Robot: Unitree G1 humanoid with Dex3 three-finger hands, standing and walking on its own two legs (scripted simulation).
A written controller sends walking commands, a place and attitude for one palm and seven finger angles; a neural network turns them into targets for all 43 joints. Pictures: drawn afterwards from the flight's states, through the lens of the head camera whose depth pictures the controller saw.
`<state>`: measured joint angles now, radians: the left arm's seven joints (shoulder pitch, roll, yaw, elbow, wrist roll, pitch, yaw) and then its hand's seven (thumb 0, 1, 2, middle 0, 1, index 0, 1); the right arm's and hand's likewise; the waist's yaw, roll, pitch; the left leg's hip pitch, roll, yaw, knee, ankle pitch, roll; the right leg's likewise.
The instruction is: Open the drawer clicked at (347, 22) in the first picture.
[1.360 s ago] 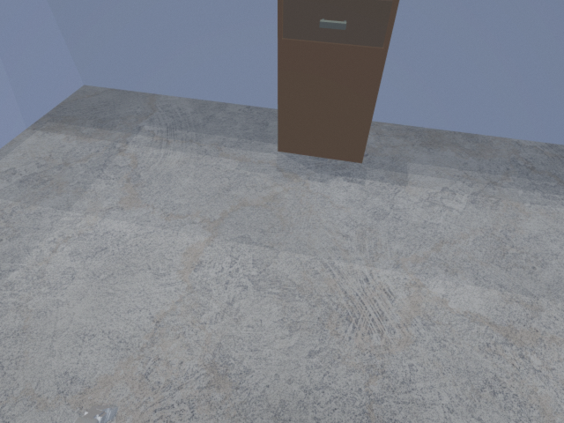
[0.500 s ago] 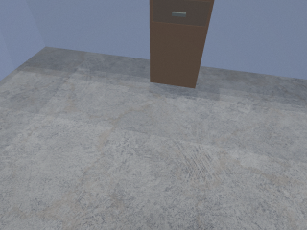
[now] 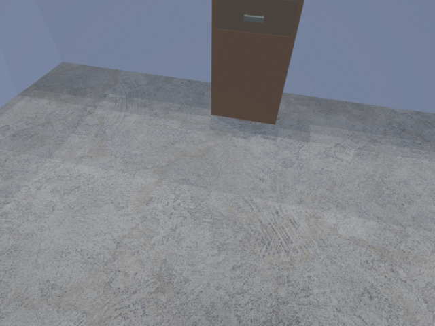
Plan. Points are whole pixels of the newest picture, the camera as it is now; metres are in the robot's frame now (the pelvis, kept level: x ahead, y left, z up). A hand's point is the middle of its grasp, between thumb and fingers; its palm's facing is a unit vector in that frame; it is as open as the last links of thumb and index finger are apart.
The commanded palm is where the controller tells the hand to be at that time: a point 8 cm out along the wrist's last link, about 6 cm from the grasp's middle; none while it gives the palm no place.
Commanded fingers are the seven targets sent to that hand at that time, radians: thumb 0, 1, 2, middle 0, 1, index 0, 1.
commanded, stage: look at it before walking up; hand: left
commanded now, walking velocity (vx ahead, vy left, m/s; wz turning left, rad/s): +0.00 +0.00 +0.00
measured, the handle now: (254, 17) +1.65 -0.11 -0.04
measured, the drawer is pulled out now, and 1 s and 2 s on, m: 0.00 0.00 0.00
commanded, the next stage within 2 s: walk to a spot facing it in 0.08 s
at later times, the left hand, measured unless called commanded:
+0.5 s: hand out of the picture +0.04 +0.19 -0.19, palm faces -0.04 -0.98 -0.21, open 7.4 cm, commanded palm none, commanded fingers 0.00 0.90 0.90 -0.20 -0.30 -0.20 -0.30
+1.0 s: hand (138, 255) +0.31 +0.22 -0.18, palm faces -0.17 -0.97 -0.18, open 7.4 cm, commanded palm none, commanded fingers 0.00 0.90 0.90 -0.20 -0.30 -0.20 -0.30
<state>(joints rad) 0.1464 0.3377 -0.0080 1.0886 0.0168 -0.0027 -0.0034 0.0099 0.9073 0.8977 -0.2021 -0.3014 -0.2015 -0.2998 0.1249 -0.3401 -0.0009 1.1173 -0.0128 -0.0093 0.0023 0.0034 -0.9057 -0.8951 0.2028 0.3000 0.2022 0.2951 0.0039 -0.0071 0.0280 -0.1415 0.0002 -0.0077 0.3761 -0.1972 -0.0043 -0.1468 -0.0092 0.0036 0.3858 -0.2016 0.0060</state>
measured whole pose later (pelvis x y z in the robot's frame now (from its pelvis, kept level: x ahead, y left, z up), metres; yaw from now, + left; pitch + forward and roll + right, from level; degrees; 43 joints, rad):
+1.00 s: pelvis +0.23 +0.04 +0.00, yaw -13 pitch +0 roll -1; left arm 0.25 0.22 0.08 1.03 0.04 0.00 -0.02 0.01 0.92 0.90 -0.19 -0.30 -0.19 -0.30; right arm 0.39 -0.11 -0.03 1.12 -0.02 -0.09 -0.03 0.00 -0.93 -0.90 0.20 0.30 0.20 0.29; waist 0.01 -0.04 0.01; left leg -0.03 0.02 0.23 0.36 -0.34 0.04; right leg -0.61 -0.08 -0.04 1.13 -0.20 -0.01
